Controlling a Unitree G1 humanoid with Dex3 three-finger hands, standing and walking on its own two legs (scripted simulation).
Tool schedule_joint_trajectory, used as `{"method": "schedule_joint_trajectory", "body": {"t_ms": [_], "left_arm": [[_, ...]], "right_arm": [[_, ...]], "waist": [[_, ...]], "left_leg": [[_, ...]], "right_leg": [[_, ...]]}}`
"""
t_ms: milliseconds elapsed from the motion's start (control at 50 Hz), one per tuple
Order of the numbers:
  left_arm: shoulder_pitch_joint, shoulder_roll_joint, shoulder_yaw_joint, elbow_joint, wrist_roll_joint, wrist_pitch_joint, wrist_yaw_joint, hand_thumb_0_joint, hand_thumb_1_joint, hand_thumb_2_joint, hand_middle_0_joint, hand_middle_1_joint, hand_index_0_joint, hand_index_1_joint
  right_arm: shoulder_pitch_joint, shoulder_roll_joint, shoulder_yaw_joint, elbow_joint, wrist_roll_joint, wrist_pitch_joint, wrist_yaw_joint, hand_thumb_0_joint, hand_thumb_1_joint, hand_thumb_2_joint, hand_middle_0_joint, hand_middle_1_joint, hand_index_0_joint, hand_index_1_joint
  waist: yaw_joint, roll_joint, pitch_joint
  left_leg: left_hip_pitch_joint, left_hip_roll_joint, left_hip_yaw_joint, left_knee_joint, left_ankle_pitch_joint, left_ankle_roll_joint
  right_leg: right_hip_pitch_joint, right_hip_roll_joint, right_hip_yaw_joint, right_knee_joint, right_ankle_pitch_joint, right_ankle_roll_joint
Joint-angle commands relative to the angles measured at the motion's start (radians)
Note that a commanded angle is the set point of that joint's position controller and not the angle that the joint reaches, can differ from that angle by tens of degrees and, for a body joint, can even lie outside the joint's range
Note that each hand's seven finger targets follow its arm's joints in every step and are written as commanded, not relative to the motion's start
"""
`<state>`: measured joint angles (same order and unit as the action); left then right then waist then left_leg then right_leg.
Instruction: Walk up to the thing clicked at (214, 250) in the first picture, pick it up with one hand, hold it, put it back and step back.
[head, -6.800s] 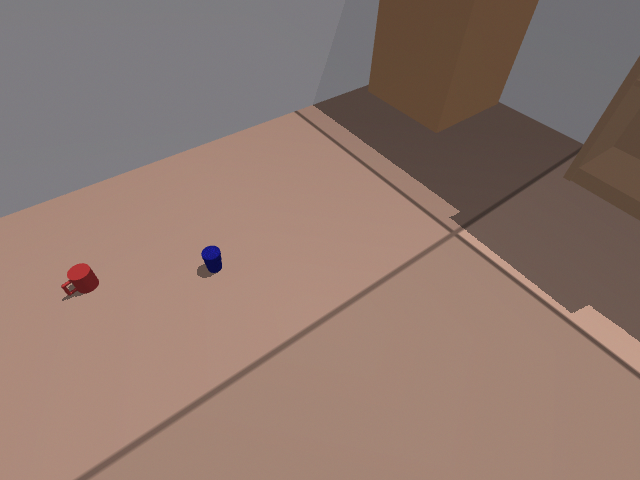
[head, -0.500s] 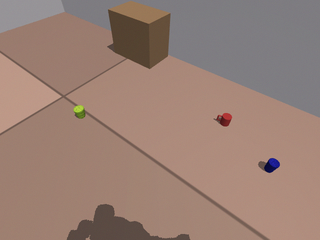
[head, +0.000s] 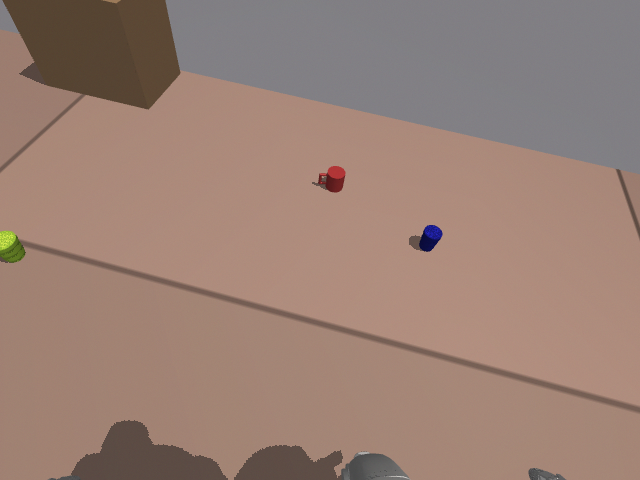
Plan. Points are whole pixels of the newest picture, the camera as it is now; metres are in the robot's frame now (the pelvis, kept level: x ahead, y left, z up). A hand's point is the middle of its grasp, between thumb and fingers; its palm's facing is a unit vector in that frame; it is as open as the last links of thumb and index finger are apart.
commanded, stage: walk up
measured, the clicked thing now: (429, 239) +1.00 -0.50 -0.73
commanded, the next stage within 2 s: none
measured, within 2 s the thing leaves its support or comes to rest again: neither
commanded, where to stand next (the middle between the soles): +0.07 -0.04 m, yaw -27 degrees
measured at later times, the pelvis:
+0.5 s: pelvis +0.02 -0.06 -0.01, yaw -15 degrees
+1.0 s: pelvis +0.02 -0.05 -0.02, yaw -24 degrees
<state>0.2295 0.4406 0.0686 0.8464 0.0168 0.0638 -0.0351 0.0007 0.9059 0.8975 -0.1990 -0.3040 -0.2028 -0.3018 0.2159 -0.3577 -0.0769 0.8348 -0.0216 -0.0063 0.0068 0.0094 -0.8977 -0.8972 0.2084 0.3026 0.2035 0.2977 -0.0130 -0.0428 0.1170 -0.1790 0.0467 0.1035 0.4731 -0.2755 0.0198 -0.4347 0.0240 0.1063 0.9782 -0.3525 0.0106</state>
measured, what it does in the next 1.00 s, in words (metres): steps on the spot, turning right: right foot, then left foot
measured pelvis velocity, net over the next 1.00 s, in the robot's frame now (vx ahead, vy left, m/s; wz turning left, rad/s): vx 0.02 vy -0.05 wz -0.41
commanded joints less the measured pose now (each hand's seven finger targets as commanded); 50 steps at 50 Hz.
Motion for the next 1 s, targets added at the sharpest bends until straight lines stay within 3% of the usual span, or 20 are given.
{"method": "schedule_joint_trajectory", "body": {"t_ms": [0, 80, 160, 180, 200, 220, 240, 300, 520, 560, 620, 640, 660, 680, 700, 720, 780, 920, 960, 980], "left_arm": [[-0.066, 0.119, 0.038, -0.128, -0.002, -0.033, -0.005, 0.000, 0.900, 0.900, -0.200, -0.300, -0.200, -0.300], [-0.034, 0.118, 0.043, -0.122, 0.003, -0.049, -0.006, 0.000, 0.900, 0.900, -0.200, -0.300, -0.200, -0.300], [0.101, 0.139, 0.061, -0.069, 0.013, -0.069, 0.008, 0.000, 0.900, 0.900, -0.200, -0.300, -0.200, -0.300], [0.160, 0.224, 0.090, -0.061, 0.016, -0.082, 0.020, 0.000, 0.900, 0.900, -0.200, -0.300, -0.200, -0.300], [0.126, 0.271, 0.097, -0.092, 0.019, -0.094, 0.031, 0.000, 0.900, 0.900, -0.200, -0.300, -0.200, -0.300], [0.094, 0.264, 0.093, -0.114, 0.010, -0.086, 0.030, 0.000, 0.900, 0.900, -0.200, -0.300, -0.200, -0.300], [0.083, 0.265, 0.094, -0.116, 0.000, -0.078, 0.031, 0.000, 0.900, 0.900, -0.200, -0.300, -0.200, -0.300], [0.015, 0.181, 0.065, -0.130, -0.009, -0.082, 0.049, 0.000, 0.900, 0.900, -0.200, -0.300, -0.200, -0.300], [0.100, 0.181, 0.061, -0.175, -0.002, -0.080, 0.059, 0.000, 0.900, 0.900, -0.200, -0.300, -0.200, -0.300], [0.079, 0.184, 0.056, -0.189, -0.004, -0.079, 0.061, 0.000, 0.900, 0.900, -0.200, -0.300, -0.200, -0.300], [0.029, 0.175, 0.045, -0.202, -0.018, -0.076, 0.062, 0.000, 0.900, 0.900, -0.200, -0.300, -0.200, -0.300], [0.033, 0.145, 0.034, -0.207, -0.024, -0.078, 0.063, 0.000, 0.900, 0.900, -0.200, -0.300, -0.200, -0.300], [0.042, 0.106, 0.021, -0.207, -0.031, -0.083, 0.062, 0.000, 0.900, 0.900, -0.200, -0.300, -0.200, -0.300], [0.090, 0.096, 0.016, -0.176, -0.032, -0.075, 0.069, 0.000, 0.900, 0.900, -0.200, -0.300, -0.200, -0.300], [0.099, 0.143, 0.024, -0.147, -0.019, -0.069, 0.080, 0.000, 0.900, 0.900, -0.200, -0.300, -0.200, -0.300], [0.089, 0.164, 0.025, -0.132, -0.014, -0.071, 0.077, 0.000, 0.900, 0.900, -0.200, -0.300, -0.200, -0.300], [0.064, 0.149, 0.036, -0.109, -0.019, -0.075, 0.055, 0.000, 0.900, 0.900, -0.200, -0.300, -0.200, -0.300], [0.106, 0.135, 0.026, -0.059, -0.012, -0.106, 0.065, 0.000, 0.900, 0.900, -0.200, -0.300, -0.200, -0.300], [0.155, 0.133, 0.032, -0.020, -0.003, -0.119, 0.075, 0.000, 0.900, 0.900, -0.200, -0.300, -0.200, -0.300], [0.150, 0.171, 0.045, -0.017, 0.006, -0.129, 0.083, 0.000, 0.900, 0.900, -0.200, -0.300, -0.200, -0.300]], "right_arm": [[0.074, -0.295, -0.090, -0.090, -0.008, -0.033, -0.012, 0.000, -0.900, -0.900, 0.200, 0.300, 0.200, 0.300], [0.032, -0.305, -0.085, -0.128, -0.011, -0.024, 0.001, 0.000, -0.900, -0.900, 0.200, 0.300, 0.200, 0.300], [0.003, -0.289, -0.072, -0.146, 0.010, -0.005, 0.007, 0.000, -0.900, -0.900, 0.200, 0.300, 0.200, 0.300], [0.021, -0.228, -0.051, -0.160, 0.018, -0.005, 0.008, 0.000, -0.900, -0.900, 0.200, 0.300, 0.200, 0.300], [0.028, -0.142, -0.015, -0.177, 0.023, -0.001, 0.009, 0.000, -0.900, -0.900, 0.200, 0.300, 0.200, 0.300], [0.014, -0.230, -0.035, -0.160, 0.016, 0.010, -0.005, 0.000, -0.900, -0.900, 0.200, 0.300, 0.200, 0.300], [0.016, -0.250, -0.042, -0.150, 0.013, 0.010, -0.010, 0.000, -0.900, -0.900, 0.200, 0.300, 0.200, 0.300], [0.045, -0.240, -0.034, -0.090, 0.015, 0.012, -0.003, 0.000, -0.900, -0.900, 0.200, 0.300, 0.200, 0.300], [-0.019, -0.221, -0.029, -0.099, 0.004, 0.001, -0.024, 0.000, -0.900, -0.900, 0.200, 0.300, 0.200, 0.300], [-0.017, -0.210, -0.031, -0.102, 0.001, -0.005, -0.025, 0.000, -0.900, -0.900, 0.200, 0.300, 0.200, 0.300], [0.046, -0.191, -0.037, -0.089, -0.005, -0.015, -0.025, 0.000, -0.900, -0.900, 0.200, 0.300, 0.200, 0.300], [0.052, -0.222, -0.047, -0.090, -0.012, -0.019, -0.026, 0.000, -0.900, -0.900, 0.200, 0.300, 0.200, 0.300], [0.051, -0.294, -0.065, -0.103, -0.020, -0.024, -0.028, 0.000, -0.900, -0.900, 0.200, 0.300, 0.200, 0.300], [-0.004, -0.296, -0.063, -0.121, -0.009, -0.022, -0.026, 0.000, -0.900, -0.900, 0.200, 0.300, 0.200, 0.300], [-0.016, -0.313, -0.066, -0.121, 0.001, -0.024, -0.021, 0.000, -0.900, -0.900, 0.200, 0.300, 0.200, 0.300], [-0.028, -0.284, -0.062, -0.124, 0.005, -0.026, -0.020, 0.000, -0.900, -0.900, 0.200, 0.300, 0.200, 0.300], [-0.040, -0.244, -0.035, -0.124, -0.001, -0.024, -0.025, 0.000, -0.900, -0.900, 0.200, 0.300, 0.200, 0.300], [-0.053, -0.271, -0.038, -0.146, -0.015, 0.018, 0.001, 0.000, -0.900, -0.900, 0.200, 0.300, 0.200, 0.300], [-0.085, -0.251, -0.032, -0.147, -0.003, 0.034, 0.008, 0.000, -0.900, -0.900, 0.200, 0.300, 0.200, 0.300], [-0.090, -0.211, -0.020, -0.150, 0.005, 0.037, 0.010, 0.000, -0.900, -0.900, 0.200, 0.300, 0.200, 0.300]], "waist": [[-0.066, 0.224, -0.087], [-0.038, 0.224, -0.099], [0.037, 0.128, -0.170], [0.075, -0.094, -0.200], [0.058, -0.278, -0.169], [0.076, -0.148, -0.148], [0.072, -0.153, -0.114], [0.020, -0.119, -0.064], [0.055, -0.082, -0.094], [0.038, -0.069, -0.109], [-0.016, -0.028, -0.126], [-0.019, 0.036, -0.151], [-0.024, 0.196, -0.199], [0.008, 0.242, -0.185], [-0.006, 0.253, -0.198], [0.002, 0.209, -0.159], [0.005, 0.192, -0.089], [-0.006, 0.264, -0.159], [0.037, 0.201, -0.161], [0.049, 0.124, -0.158]], "left_leg": [[0.226, 0.241, -0.175, -0.115, 0.438, 0.102], [0.082, 0.267, -0.121, -0.057, 0.410, 0.151], [0.004, 0.215, -0.030, 0.196, 0.339, 0.104], [-0.151, 0.114, 0.023, 0.432, 0.173, 0.034], [-0.436, -0.038, -0.003, 0.563, -0.281, -0.028], [-0.427, -0.001, -0.079, 0.624, -0.350, -0.030], [-0.379, 0.016, -0.106, 0.658, -0.355, -0.030], [-0.382, 0.025, -0.126, 0.614, -0.177, -0.034], [-0.254, -0.018, -0.126, 0.379, -0.104, -0.025], [-0.172, -0.037, -0.124, 0.317, -0.121, -0.007], [-0.009, -0.059, -0.116, 0.058, 0.051, 0.023], [0.067, 0.014, -0.208, -0.023, 0.127, 0.048], [0.159, 0.196, -0.407, -0.060, 0.284, 0.110], [0.179, 0.328, -0.518, -0.084, 0.396, 0.217], [0.108, 0.424, -0.579, -0.067, 0.391, 0.318], [0.066, 0.389, -0.525, -0.074, 0.407, 0.311], [0.015, 0.209, -0.260, -0.043, 0.458, 0.191], [0.040, 0.180, -0.190, 0.079, 0.376, 0.191], [-0.049, 0.153, -0.161, 0.178, 0.288, 0.146], [-0.156, 0.132, -0.147, 0.239, 0.172, 0.095]], "right_leg": [[-0.120, -0.028, -0.055, -0.125, -0.028, 0.003], [0.079, -0.035, -0.133, -0.253, -0.067, -0.019], [0.330, -0.007, -0.142, -0.575, 0.085, -0.068], [0.467, -0.129, 0.099, -0.658, 0.147, -0.114], [0.572, -0.307, 0.427, -0.664, 0.308, -0.194], [0.492, -0.370, 0.459, -0.632, 0.324, -0.304], [0.373, -0.372, 0.449, -0.642, 0.282, -0.325], [0.361, -0.191, 0.199, -0.634, 0.327, -0.200], [0.279, -0.188, 0.230, -0.478, 0.710, -0.214], [0.211, -0.199, 0.254, -0.434, 0.704, -0.225], [0.134, -0.149, 0.243, -0.343, 0.613, -0.169], [0.087, -0.105, 0.219, -0.287, 0.504, -0.113], [-0.002, 0.006, 0.122, -0.155, 0.299, -0.051], [-0.072, 0.119, 0.015, -0.006, -0.220, -0.020], [-0.020, 0.052, 0.020, 0.115, -0.304, -0.014], [-0.008, 0.025, 0.026, 0.138, -0.279, -0.011], [-0.017, 0.035, 0.006, 0.106, -0.173, -0.025], [0.137, 0.009, -0.141, -0.304, -0.062, 0.001], [0.276, 0.023, -0.156, -0.514, 0.125, -0.019], [0.354, -0.021, -0.063, -0.539, 0.166, -0.039]]}}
